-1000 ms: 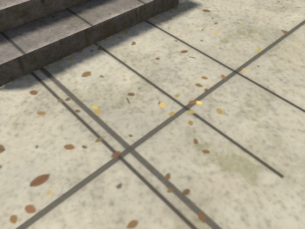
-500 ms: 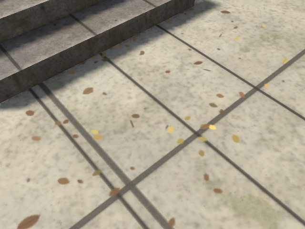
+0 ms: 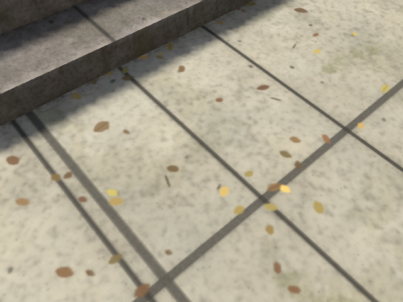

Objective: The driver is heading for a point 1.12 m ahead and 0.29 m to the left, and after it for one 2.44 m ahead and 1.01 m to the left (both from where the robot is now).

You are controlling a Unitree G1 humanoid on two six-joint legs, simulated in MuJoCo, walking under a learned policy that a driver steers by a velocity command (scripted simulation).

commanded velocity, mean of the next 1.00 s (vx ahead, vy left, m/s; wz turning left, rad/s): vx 0.35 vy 0.00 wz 0.30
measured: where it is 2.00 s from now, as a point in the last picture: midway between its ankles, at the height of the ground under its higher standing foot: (121, 221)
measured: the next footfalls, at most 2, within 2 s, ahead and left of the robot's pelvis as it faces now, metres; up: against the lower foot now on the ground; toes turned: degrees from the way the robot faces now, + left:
right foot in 0.20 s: +0.01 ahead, -0.13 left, +0.01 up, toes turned -1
left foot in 0.70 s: +0.27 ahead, +0.18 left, +0.00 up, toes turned +15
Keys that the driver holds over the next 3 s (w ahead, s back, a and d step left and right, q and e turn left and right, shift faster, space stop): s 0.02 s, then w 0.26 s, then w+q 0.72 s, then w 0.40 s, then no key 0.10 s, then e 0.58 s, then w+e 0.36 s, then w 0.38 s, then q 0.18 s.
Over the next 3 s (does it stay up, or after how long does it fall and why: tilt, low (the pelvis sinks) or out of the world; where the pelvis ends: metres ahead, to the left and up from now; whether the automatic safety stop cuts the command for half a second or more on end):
stays up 0.97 0.23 -0.01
